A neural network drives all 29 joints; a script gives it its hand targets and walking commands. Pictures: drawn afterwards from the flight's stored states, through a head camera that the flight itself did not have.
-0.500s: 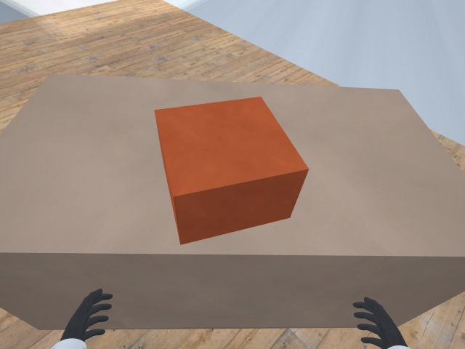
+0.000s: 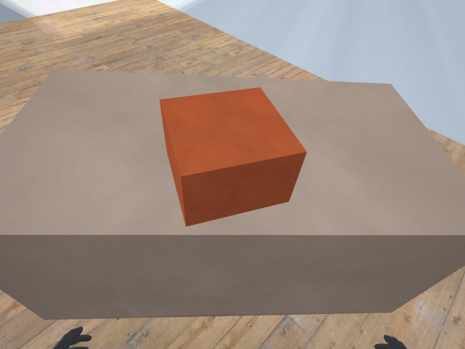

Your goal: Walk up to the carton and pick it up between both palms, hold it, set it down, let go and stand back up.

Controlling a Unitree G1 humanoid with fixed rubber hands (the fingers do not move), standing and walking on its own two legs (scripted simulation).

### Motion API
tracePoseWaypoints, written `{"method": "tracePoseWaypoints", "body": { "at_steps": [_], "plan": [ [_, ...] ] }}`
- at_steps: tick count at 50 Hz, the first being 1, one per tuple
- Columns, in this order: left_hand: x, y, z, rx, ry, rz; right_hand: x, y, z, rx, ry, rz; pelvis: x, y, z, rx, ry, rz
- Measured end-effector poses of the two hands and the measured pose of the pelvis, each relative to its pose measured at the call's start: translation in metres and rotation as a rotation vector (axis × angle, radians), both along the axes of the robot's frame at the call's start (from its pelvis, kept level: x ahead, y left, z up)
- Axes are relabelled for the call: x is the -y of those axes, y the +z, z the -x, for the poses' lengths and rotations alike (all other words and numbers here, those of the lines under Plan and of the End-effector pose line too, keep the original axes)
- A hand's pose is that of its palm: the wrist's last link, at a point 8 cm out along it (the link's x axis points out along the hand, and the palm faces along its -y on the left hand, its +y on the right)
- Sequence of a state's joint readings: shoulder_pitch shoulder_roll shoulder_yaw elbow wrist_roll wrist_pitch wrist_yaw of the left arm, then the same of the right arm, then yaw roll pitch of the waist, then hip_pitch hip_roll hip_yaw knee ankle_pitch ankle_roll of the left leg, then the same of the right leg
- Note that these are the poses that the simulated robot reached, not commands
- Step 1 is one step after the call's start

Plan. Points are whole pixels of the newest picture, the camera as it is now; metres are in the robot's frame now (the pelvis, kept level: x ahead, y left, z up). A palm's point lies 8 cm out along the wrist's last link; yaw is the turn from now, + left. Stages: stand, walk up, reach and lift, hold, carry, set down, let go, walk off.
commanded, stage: stand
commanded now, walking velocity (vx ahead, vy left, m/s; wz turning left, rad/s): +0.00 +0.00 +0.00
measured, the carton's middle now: (225, 151) +0.57 +0.00 -0.03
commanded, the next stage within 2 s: none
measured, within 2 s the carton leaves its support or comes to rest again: neither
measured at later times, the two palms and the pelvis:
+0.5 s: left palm out of the picture +0.10 +0.30 -0.11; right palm out of the picture +0.08 -0.32 -0.09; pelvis +0.00 +0.00 +0.00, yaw -1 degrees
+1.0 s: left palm out of the picture +0.11 +0.30 -0.11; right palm out of the picture +0.09 -0.32 -0.09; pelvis +0.02 -0.01 +0.00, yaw -1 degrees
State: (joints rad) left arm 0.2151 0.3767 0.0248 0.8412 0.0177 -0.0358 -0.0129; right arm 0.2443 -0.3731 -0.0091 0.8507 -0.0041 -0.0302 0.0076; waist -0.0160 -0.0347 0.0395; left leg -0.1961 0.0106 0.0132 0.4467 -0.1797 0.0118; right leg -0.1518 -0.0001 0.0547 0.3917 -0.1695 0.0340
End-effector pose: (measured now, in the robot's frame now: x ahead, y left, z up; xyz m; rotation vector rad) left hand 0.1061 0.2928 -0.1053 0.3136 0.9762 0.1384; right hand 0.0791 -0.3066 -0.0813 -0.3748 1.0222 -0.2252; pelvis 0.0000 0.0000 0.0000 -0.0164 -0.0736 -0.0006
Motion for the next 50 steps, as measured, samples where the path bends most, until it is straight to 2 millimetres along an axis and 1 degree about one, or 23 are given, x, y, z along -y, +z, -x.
{"method": "tracePoseWaypoints", "body": {
  "at_steps": [7, 13, 19, 35, 43, 50],
  "plan": [
    [-0.007, -0.003, 0.018, -0.048, 0.01, -0.018, 0.004, -0.003, 0.011, -0.023, -0.014, 0.005, -0.001, 0.0, 0.004, -0.003, -0.002, -0.002],
    [-0.007, -0.004, 0.023, -0.07, 0.012, -0.028, 0.007, -0.005, 0.013, -0.039, -0.019, 0.0, 0.0, 0.0, 0.005, -0.005, -0.005, -0.004],
    [-0.006, -0.003, 0.018, -0.072, 0.013, -0.026, 0.008, -0.005, 0.006, -0.034, -0.024, -0.004, 0.001, 0.0, 0.003, -0.009, -0.009, -0.005],
    [-0.005, 0.002, -0.005, -0.068, 0.015, -0.043, 0.013, -0.006, -0.005, -0.047, -0.037, -0.005, 0.006, 0.003, -0.009, -0.015, -0.018, -0.008],
    [-0.008, 0.001, -0.002, -0.099, 0.029, -0.056, 0.014, -0.008, -0.011, -0.059, -0.043, -0.007, 0.007, 0.004, -0.014, -0.019, -0.017, -0.009],
    [-0.004, 0.0, -0.002, -0.115, 0.035, -0.05, 0.017, -0.009, -0.012, -0.068, -0.051, -0.006, 0.009, 0.004, -0.018, -0.022, -0.016, -0.008]
  ]
}}
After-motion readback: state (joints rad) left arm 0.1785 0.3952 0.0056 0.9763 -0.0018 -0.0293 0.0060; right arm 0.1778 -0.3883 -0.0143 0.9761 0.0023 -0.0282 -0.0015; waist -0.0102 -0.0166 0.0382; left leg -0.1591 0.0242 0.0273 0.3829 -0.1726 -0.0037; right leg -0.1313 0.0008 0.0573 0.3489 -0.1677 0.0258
